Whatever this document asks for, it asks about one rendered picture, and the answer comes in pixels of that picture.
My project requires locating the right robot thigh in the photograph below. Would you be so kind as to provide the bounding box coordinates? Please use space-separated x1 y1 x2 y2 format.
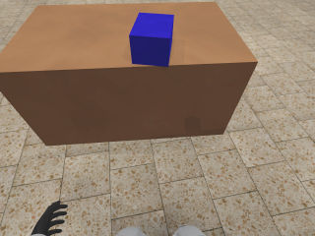
172 225 206 236

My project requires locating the pedestal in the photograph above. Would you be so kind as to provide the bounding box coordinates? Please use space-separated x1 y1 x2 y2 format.
0 2 258 147

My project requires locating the robot left hand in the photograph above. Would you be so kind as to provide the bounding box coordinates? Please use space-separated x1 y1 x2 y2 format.
31 201 68 236

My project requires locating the carton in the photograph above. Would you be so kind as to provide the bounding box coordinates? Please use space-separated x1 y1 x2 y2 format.
129 12 174 67

